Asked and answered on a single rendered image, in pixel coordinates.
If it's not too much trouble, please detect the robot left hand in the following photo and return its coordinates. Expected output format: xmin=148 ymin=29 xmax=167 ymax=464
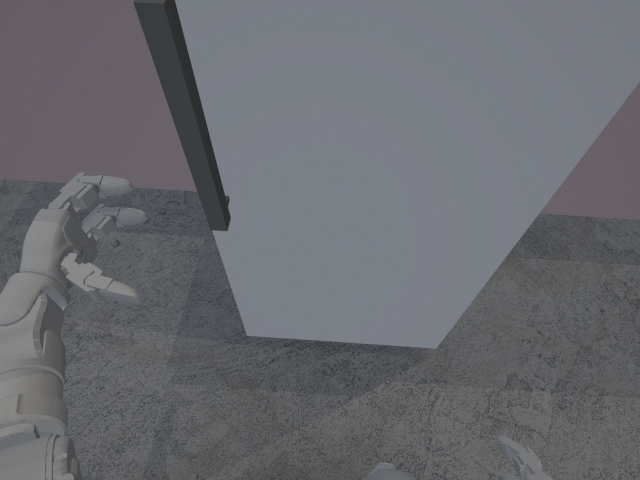
xmin=20 ymin=172 xmax=148 ymax=304

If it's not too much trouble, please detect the robot right hand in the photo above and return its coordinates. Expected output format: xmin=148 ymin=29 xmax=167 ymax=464
xmin=497 ymin=435 xmax=554 ymax=480

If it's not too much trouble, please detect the left robot forearm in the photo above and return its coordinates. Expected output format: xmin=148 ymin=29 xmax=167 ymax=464
xmin=0 ymin=272 xmax=71 ymax=450

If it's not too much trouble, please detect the handle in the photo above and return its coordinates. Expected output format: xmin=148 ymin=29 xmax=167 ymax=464
xmin=133 ymin=0 xmax=231 ymax=231

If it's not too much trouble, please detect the fridge door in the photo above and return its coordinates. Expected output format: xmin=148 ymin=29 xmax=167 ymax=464
xmin=175 ymin=0 xmax=640 ymax=349

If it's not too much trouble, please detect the robot left upper arm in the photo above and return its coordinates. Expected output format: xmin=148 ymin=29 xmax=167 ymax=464
xmin=0 ymin=434 xmax=83 ymax=480

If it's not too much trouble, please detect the robot right shin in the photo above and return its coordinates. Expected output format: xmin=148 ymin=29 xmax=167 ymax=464
xmin=370 ymin=463 xmax=395 ymax=474

